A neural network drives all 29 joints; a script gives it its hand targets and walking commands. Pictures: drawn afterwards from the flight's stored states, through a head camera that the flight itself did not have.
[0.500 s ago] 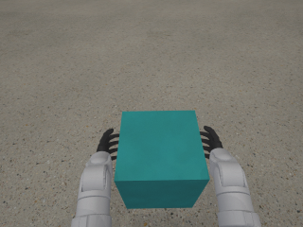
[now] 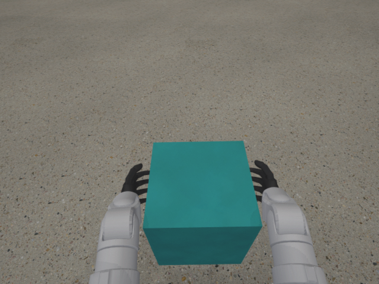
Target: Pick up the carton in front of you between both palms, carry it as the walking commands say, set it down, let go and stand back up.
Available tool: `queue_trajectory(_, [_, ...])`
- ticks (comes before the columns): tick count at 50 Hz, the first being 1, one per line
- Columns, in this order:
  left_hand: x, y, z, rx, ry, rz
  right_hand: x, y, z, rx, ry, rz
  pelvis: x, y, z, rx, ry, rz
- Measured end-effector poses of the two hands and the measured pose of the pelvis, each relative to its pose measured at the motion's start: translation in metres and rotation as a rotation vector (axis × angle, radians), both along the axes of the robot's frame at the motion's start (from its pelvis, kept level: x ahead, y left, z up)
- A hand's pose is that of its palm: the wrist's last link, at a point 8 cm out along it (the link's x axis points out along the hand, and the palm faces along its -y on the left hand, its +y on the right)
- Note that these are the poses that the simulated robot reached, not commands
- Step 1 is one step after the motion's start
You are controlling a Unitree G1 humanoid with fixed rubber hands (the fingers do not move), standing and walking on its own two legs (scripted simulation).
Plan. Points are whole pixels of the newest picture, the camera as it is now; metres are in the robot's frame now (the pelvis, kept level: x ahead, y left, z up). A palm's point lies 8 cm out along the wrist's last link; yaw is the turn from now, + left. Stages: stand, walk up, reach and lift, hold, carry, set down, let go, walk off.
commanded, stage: carry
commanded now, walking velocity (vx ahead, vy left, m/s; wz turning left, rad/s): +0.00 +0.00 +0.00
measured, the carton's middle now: (199, 205) +0.30 +0.00 -0.04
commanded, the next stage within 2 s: hold in 0.30 s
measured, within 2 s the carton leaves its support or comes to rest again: neither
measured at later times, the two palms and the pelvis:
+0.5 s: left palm (117, 208) +0.26 +0.17 +0.04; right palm (257, 197) +0.28 -0.13 +0.03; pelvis -0.01 +0.00 +0.01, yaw +7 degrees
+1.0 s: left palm (126, 215) +0.24 +0.15 +0.06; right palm (269, 189) +0.29 -0.15 +0.05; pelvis -0.02 -0.05 +0.01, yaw +10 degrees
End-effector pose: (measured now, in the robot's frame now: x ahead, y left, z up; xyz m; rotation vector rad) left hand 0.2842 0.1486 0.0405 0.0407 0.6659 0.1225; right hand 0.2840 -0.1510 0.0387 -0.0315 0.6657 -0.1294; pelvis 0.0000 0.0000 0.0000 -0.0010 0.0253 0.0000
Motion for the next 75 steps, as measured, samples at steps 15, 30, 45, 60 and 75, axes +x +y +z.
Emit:
queue_trajectory(15, [-0.001,0.006,-0.001,-0.003,-0.004,0.002,0.0,0.006,0.0,-0.001,-0.004,0.001,-0.002,0.005,-0.001,-0.001,0.002,0.001])
queue_trajectory(30, [-0.049,0.042,0.0,0.013,-0.001,0.16,0.003,0.047,0.003,-0.001,-0.004,0.174,-0.015,-0.003,0.009,0.008,-0.133,0.129])
queue_trajectory(45, [-0.049,0.004,0.011,0.022,-0.004,0.152,-0.003,0.008,0.005,0.018,-0.006,0.16,-0.026,-0.039,0.007,0.019,-0.169,0.174])
queue_trajectory(60, [-0.044,-0.007,0.019,0.022,-0.012,0.192,0.015,-0.001,0.013,0.036,-0.012,0.19,-0.015,-0.06,0.007,0.018,-0.172,0.196])
queue_trajectory(75, [-0.012,0.005,0.002,-0.016,0.017,0.203,0.041,0.01,-0.005,0.081,0.025,0.141,-0.011,-0.043,0.003,0.007,-0.135,0.197])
